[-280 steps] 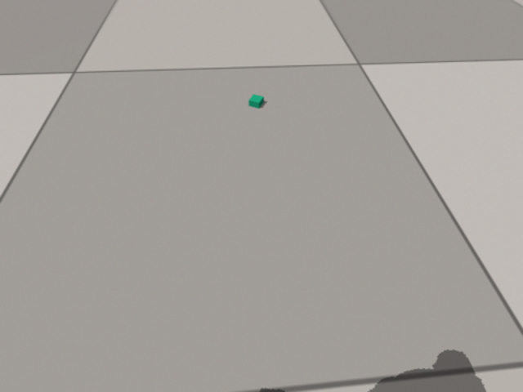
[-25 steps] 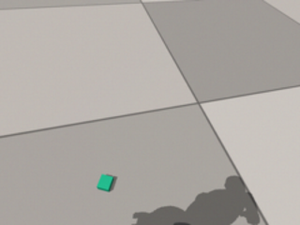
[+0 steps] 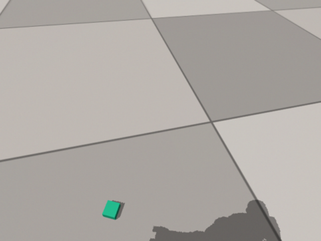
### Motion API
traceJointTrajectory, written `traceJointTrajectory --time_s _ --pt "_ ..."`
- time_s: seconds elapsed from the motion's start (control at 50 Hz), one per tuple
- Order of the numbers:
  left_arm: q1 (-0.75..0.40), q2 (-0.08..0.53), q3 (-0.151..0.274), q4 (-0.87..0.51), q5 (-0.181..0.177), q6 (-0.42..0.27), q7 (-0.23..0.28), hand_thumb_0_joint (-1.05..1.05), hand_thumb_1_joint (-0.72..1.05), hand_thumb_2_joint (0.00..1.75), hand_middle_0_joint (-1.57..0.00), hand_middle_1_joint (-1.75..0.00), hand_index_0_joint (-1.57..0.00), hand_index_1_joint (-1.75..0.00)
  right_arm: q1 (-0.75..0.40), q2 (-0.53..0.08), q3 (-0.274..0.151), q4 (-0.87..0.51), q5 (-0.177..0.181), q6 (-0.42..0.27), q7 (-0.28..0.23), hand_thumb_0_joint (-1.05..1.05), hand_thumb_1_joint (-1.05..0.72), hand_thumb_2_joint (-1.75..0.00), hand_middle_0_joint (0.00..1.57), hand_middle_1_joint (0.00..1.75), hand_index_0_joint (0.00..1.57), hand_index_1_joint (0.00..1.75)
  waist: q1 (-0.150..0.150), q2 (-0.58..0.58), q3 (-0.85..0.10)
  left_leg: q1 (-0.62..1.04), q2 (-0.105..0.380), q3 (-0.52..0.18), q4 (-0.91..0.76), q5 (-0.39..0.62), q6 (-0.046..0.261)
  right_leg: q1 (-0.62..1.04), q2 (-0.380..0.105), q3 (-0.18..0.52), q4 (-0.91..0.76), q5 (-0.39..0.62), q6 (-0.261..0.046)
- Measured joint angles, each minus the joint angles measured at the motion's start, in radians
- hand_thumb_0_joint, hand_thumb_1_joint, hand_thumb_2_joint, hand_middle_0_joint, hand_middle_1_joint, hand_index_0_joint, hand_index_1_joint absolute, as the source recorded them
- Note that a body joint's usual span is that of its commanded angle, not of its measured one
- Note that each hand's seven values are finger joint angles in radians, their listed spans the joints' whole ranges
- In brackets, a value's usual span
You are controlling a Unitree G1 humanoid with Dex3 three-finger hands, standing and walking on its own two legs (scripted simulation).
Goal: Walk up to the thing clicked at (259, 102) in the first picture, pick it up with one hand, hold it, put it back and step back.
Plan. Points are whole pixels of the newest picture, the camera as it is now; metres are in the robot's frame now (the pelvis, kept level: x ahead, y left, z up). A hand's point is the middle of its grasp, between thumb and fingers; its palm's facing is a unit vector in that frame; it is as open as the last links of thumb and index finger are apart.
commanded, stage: walk up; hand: left
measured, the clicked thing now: (111, 209) +0.45 +0.26 -0.76
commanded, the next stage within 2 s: stand in 1.14 s
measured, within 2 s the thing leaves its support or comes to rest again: neither
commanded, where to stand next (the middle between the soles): +0.09 +0.01 m, yaw +2 degrees
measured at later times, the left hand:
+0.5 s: hand out of the picture +0.09 +0.25 -0.15, palm faces -0.01 -0.94 -0.33, open 7.4 cm
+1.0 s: hand out of the picture +0.10 +0.24 -0.15, palm faces -0.03 -0.95 -0.31, open 7.4 cm
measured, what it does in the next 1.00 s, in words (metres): stands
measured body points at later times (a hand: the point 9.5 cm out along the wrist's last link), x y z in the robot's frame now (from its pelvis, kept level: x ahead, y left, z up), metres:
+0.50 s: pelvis +0.02 +0.00 +0.01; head +0.02 +0.00 +0.45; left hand +0.09 +0.30 -0.13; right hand +0.11 -0.30 -0.13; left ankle +0.03 +0.12 -0.74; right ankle +0.02 -0.12 -0.74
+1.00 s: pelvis +0.02 +0.00 +0.01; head +0.03 +0.00 +0.46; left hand +0.10 +0.29 -0.13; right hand +0.09 -0.31 -0.13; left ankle +0.03 +0.12 -0.74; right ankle +0.02 -0.12 -0.74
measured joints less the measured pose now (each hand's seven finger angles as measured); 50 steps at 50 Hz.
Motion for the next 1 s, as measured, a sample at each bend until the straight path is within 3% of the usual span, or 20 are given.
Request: traceJointTrajectory --time_s 0.42,1.0 --pt "-0.010 0.002 0.005 0.073 0.004 0.009 0.009 0.00 0.90 0.90 -0.20 -0.30 -0.20 -0.30 -0.085 0.020 -0.008 0.028 0.002 0.007 -0.008 0.01 -0.90 -0.90 0.20 0.30 0.21 0.30 0.015 0.024 -0.013 0.063 0.001 -0.003 -0.071 0.012 -0.005 0.069 0.004 -0.004 -0.082 0.016 0.001" --pt "0.003 -0.010 0.011 0.062 0.011 0.010 0.011 0.00 0.90 0.90 -0.20 -0.30 -0.20 -0.30 -0.056 0.021 -0.012 0.039 -0.001 0.017 -0.009 0.01 -0.90 -0.90 0.20 0.30 0.21 0.30 0.006 0.016 -0.008 0.078 0.003 0.006 -0.093 0.013 -0.007 0.080 0.008 0.004 -0.105 0.021 0.000"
